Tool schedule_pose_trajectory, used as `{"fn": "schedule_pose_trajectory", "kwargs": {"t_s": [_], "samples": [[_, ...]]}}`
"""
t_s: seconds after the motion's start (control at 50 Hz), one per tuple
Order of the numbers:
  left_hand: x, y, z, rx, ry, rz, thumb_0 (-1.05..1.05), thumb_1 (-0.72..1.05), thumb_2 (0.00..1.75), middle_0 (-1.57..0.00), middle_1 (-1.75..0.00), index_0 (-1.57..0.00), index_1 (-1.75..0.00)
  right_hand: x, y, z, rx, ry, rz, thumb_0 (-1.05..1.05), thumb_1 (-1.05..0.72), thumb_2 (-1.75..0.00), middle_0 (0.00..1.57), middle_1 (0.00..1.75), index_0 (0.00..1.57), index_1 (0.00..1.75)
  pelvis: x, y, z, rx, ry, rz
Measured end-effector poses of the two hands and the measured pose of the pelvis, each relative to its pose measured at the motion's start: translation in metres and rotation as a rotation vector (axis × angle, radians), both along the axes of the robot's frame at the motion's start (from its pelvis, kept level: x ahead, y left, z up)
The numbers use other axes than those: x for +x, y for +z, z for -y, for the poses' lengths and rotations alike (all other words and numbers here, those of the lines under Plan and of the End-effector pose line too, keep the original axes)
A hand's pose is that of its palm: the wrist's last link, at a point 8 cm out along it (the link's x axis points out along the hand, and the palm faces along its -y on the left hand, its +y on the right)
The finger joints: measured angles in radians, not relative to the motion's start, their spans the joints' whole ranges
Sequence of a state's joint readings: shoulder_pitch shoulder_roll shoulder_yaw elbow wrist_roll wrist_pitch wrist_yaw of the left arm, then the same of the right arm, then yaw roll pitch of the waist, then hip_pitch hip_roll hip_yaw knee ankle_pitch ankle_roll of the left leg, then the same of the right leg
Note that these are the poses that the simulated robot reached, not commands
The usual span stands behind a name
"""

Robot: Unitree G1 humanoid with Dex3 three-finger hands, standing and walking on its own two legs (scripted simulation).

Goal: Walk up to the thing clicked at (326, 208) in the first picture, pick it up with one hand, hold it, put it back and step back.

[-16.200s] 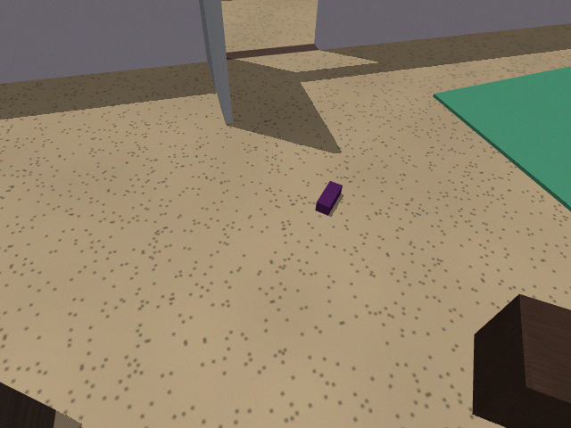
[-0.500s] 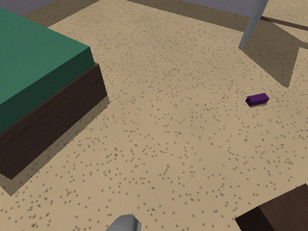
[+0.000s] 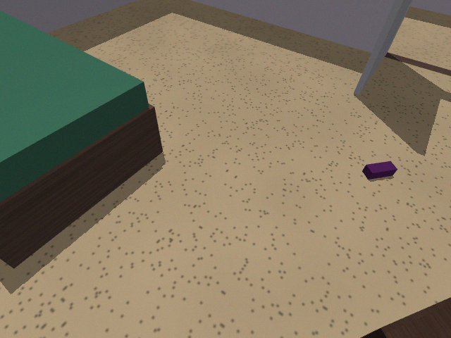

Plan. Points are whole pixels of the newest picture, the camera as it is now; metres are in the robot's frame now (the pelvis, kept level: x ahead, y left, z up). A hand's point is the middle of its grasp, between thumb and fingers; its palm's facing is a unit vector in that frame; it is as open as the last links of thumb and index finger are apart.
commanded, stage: walk up
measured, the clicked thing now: (379, 170) +1.16 -0.89 -0.73
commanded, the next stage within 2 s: stand in 0.28 s
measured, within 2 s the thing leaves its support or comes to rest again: neither
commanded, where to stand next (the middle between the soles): +0.07 -0.03 m, yaw -2 degrees
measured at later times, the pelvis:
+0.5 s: pelvis +0.01 -0.01 +0.02, yaw -1 degrees
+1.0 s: pelvis +0.01 -0.02 +0.02, yaw -1 degrees
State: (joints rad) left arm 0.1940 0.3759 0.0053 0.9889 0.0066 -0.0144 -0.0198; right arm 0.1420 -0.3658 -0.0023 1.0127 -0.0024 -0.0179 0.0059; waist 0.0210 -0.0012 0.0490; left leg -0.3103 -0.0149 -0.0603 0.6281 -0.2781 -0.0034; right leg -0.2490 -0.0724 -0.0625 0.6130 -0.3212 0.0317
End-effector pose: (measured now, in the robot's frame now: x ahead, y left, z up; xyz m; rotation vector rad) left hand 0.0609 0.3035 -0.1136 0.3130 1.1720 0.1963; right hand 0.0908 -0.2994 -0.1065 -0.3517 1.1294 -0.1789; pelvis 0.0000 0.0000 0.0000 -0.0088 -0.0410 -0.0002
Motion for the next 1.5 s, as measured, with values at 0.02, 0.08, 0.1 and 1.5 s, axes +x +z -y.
{"fn": "schedule_pose_trajectory", "kwargs": {"t_s": [0.02,0.08,0.1,1.5], "samples": [[0.003,0.001,0.001,-0.004,0.0,0.004,0.0,0.9,0.89,-0.21,-0.3,-0.21,-0.3,-0.001,0.001,0.0,0.0,0.0,-0.011,0.01,-0.9,-0.9,0.21,0.3,0.21,0.3,0.001,0.001,0.001,-0.002,0.002,-0.001],[0.012,0.002,0.003,-0.011,0.004,0.012,0.0,0.9,0.89,-0.21,-0.3,-0.21,-0.3,-0.003,0.004,0.0,-0.003,-0.003,-0.036,0.01,-0.9,-0.9,0.21,0.3,0.21,0.3,0.003,0.005,0.002,-0.002,0.007,-0.004],[0.014,0.003,0.003,-0.012,0.006,0.013,0.0,0.9,0.89,-0.21,-0.3,-0.21,-0.3,-0.003,0.005,0.001,-0.005,-0.004,-0.043,0.01,-0.9,-0.9,0.21,0.3,0.21,0.3,0.004,0.006,0.002,-0.002,0.008,-0.005],[0.04,0.016,0.027,0.002,-0.01,-0.065,0.0,0.91,0.89,-0.2,-0.3,-0.21,-0.3,0.0,0.007,0.017,0.028,-0.069,-0.11,0.01,-0.9,-0.9,0.21,0.3,0.2,0.3,0.025,0.022,0.022,0.011,-0.03,-0.023]]}}
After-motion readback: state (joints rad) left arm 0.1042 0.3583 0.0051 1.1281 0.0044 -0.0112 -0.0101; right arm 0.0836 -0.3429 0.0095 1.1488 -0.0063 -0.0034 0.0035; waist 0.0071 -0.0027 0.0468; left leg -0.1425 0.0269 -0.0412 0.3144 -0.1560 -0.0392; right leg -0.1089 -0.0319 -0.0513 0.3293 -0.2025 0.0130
